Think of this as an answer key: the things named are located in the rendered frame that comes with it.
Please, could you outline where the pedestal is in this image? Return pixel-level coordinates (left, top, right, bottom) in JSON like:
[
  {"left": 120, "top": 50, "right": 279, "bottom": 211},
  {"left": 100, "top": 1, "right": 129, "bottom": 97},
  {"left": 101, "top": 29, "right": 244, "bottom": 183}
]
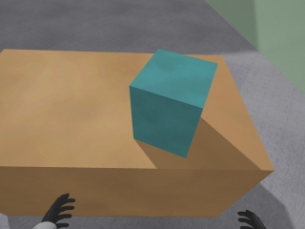
[{"left": 0, "top": 49, "right": 275, "bottom": 218}]

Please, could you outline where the right robot hand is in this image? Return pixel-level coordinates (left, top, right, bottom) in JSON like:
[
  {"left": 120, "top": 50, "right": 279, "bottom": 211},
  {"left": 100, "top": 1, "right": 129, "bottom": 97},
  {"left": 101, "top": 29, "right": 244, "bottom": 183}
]
[{"left": 238, "top": 210, "right": 266, "bottom": 229}]

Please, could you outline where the carton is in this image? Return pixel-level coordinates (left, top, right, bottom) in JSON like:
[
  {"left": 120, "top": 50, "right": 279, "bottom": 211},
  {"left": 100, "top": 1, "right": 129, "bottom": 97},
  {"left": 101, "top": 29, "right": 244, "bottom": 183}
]
[{"left": 129, "top": 49, "right": 218, "bottom": 158}]

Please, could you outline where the left robot hand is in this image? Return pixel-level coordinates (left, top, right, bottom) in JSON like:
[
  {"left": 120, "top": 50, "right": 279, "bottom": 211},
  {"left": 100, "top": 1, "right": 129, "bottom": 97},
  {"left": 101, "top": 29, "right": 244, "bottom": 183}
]
[{"left": 41, "top": 193, "right": 75, "bottom": 229}]

